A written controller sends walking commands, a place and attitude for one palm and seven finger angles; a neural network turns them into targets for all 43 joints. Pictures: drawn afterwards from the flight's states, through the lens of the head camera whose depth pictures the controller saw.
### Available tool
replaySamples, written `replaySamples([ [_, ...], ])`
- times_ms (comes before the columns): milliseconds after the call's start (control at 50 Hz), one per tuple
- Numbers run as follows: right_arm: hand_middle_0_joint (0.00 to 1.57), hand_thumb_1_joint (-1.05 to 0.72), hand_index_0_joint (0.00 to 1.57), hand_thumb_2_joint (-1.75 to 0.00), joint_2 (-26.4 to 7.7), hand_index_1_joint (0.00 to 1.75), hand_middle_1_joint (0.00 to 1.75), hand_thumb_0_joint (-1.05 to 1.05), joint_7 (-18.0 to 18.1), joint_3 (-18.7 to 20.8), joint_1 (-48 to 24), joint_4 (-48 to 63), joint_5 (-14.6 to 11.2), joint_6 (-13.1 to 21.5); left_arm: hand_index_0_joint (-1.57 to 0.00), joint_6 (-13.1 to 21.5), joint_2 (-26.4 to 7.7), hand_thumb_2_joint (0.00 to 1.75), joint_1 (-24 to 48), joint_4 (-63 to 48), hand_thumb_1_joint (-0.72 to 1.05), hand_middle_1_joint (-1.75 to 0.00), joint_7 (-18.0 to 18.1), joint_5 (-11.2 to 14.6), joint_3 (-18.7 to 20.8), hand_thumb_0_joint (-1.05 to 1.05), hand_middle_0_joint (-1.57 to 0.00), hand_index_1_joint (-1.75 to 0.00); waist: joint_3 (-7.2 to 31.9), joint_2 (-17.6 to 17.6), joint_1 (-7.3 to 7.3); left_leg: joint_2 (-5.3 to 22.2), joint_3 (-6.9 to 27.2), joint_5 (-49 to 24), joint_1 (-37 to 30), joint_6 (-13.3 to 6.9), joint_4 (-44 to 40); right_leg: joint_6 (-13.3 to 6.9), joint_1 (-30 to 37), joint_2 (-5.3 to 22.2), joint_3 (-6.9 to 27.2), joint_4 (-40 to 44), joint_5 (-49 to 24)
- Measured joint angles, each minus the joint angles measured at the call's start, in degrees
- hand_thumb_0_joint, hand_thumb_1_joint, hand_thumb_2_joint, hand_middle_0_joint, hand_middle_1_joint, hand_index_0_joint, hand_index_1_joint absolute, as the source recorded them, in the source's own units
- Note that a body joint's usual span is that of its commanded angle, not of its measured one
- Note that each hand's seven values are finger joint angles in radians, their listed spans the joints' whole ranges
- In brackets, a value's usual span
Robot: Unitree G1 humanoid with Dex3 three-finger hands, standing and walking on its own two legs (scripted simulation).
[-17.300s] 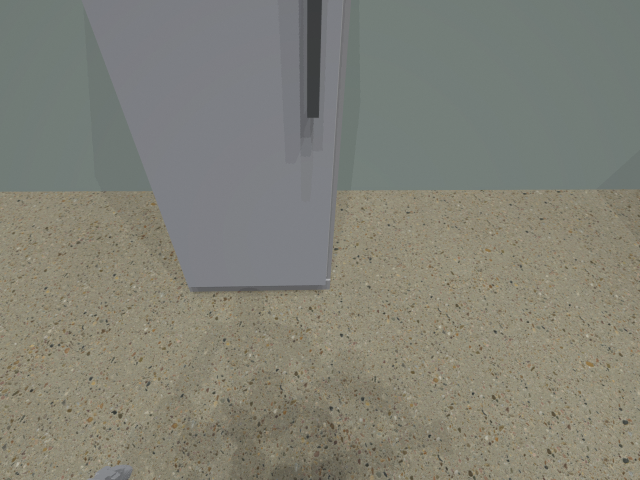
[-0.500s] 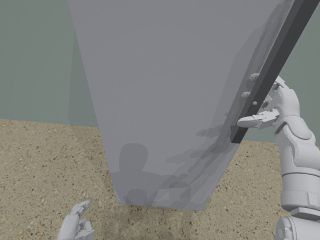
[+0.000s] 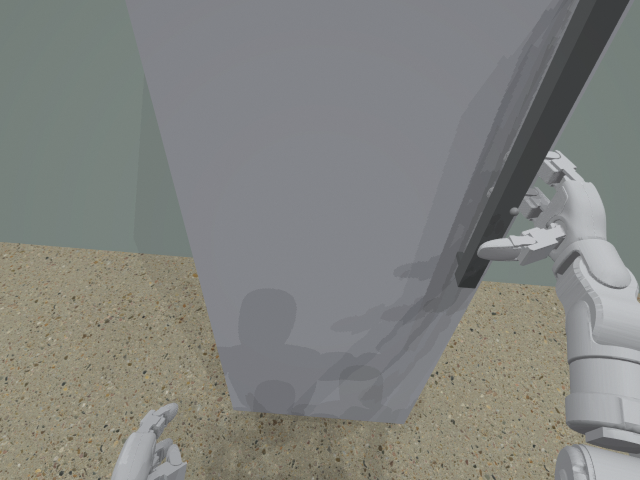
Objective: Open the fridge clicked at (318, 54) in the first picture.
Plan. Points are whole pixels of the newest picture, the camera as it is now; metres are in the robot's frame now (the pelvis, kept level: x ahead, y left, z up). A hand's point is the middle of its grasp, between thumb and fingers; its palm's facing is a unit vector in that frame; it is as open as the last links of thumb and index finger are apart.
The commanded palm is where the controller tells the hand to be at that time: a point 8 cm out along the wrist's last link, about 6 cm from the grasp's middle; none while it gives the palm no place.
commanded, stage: grip the handle and tug to test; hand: right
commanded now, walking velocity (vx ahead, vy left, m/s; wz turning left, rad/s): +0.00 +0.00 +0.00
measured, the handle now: (514, 159) +0.43 -0.20 +0.23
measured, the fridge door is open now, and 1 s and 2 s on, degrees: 0 0 14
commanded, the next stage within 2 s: pull the door a little, standing still in 1.32 s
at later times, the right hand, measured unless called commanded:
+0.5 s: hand (513, 211) +0.38 -0.19 +0.20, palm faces +0.02 +1.00 +0.00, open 7.3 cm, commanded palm +0.36 -0.25 +0.19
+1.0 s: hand (508, 212) +0.38 -0.19 +0.20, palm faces +0.05 +1.00 -0.01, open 7.2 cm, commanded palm +0.35 -0.24 +0.19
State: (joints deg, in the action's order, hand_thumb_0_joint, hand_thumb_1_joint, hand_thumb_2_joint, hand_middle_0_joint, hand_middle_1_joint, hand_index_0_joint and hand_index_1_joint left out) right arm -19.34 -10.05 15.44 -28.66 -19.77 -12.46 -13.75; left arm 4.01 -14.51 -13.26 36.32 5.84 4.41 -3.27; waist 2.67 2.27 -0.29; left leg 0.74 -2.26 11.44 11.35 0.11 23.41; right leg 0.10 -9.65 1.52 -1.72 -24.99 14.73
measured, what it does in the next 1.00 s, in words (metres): stands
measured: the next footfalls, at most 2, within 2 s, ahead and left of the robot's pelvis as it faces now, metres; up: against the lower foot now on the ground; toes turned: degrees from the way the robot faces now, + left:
none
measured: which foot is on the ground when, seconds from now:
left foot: down 0.00-1.00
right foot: down 0.00-1.00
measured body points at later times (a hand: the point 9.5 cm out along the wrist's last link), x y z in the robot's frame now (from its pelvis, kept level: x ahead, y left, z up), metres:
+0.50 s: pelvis +0.00 +0.00 +0.00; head -0.01 +0.01 +0.45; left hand +0.16 +0.23 -0.09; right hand +0.37 -0.25 +0.20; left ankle +0.01 +0.12 -0.74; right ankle -0.02 -0.12 -0.74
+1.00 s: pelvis +0.00 +0.00 +0.00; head -0.02 +0.02 +0.45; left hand +0.16 +0.24 -0.09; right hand +0.37 -0.24 +0.20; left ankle +0.01 +0.12 -0.74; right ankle -0.02 -0.12 -0.74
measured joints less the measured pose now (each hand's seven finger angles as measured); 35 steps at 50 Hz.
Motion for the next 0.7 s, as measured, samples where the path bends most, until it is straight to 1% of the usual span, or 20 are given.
replaySamples([
  [80, 0.32, 0.39, 0.32, -0.35, -0.2, 1.22, 1.22, -0.01, -0.42, 0.16, 0.15, -0.13, -0.21, -0.38, -0.2, -0.19, 0.1, 0.9, 0.5, -0.01, 0.91, -0.3, 0.05, -0.03, -0.24, 0.02, -0.21, -0.3, 0.15, -0.06, -0.13, 0.06, -0.09, 0.04, -0.02, 0.09, -0.04, -0.07, -0.08, -0.06, 0.09, -0.11, 0.09],
  [160, 0.33, 0.25, 0.33, -0.41, -0.62, 1.24, 1.24, -0.01, -0.4, -0.01, -0.06, -0.42, 0.01, -0.63, -0.2, -0.18, 0.18, 0.9, 0.75, -0.21, 0.91, -0.3, 0.17, 0.02, -0.3, 0.02, -0.21, -0.3, 0.02, -0.1, -0.2, 0.14, -0.24, 0.07, -0.05, 0.14, -0.04, -0.12, -0.23, -0.13, 0.26, -0.3, 0.16],
  [320, 0.37, -0.09, 0.37, -0.56, -0.43, 1.28, 1.28, -0.01, -0.7, -0.57, -1.25, -1.4, -0.18, -0.44, -0.2, -0.13, 0.23, 0.9, 0.72, 0.12, 0.91, -0.3, 0.31, -0.1, -0.4, 0.02, -0.21, -0.3, 0.02, -0.17, -0.2, 0.32, -0.4, 0.15, 0.17, 0.28, -0.02, -0.25, -0.61, -0.31, 0.43, -0.52, 0.29],
  [440, 0.4, -0.36, 0.4, -0.67, -0.2, 1.32, 1.32, 0.0, -0.38, -0.25, -0.41, -0.1, -0.03, -0.12, -0.2, -0.27, 0.31, 0.9, 0.11, -0.1, 0.91, -0.3, 0.0, -0.11, -0.26, 0.02, -0.21, -0.3, 0.11, -0.11, -0.04, 0.3, -0.01, 0.22, 0.13, 0.33, -0.08, -0.29, -0.32, -0.3, 0.04, -0.25, 0.39],
  [460, 0.4, -0.4, 0.4, -0.69, -0.08, 1.33, 1.33, 0.0, -0.78, -0.48, -0.16, 0.33, -0.15, -0.17, -0.2, -0.28, 0.27, 0.9, -0.02, -0.09, 0.91, -0.3, 0.0, -0.09, -0.21, 0.02, -0.21, -0.3, 0.12, -0.03, -0.09, 0.31, -0.02, 0.25, 0.07, 0.35, -0.09, -0.3, -0.28, -0.31, 0.05, -0.26, 0.42],
  [520, 0.41, -0.44, 0.37, -0.72, 0.55, 1.34, 1.35, 0.0, -0.86, -0.8, 0.29, 1.15, -0.6, -0.73, -0.2, -0.5, 0.18, 0.9, -0.15, 0.22, 0.91, -0.3, -0.02, -0.11, -0.2, 0.02, -0.21, -0.3, 0.25, 0.1, -0.27, 0.37, -0.06, 0.34, 0.0, 0.39, -0.04, -0.33, -0.2, -0.37, 0.1, -0.26, 0.47],
  [700, 0.35, -0.48, 0.32, -0.74, 1.19, 1.35, 1.36, 0.0, 0.81, -1.01, 0.58, 1.85, 0.11, -1.44, -0.2, -0.85, 0.45, 0.9, 0.57, 0.27, 0.91, -0.3, -0.01, -0.27, -0.35, 0.02, -0.21, -0.3, 0.17, 0.19, -0.24, 0.25, -0.16, 0.27, -0.29, 0.19, -0.04, -0.16, 0.19, -0.26, 0.2, 0.03, 0.19],
])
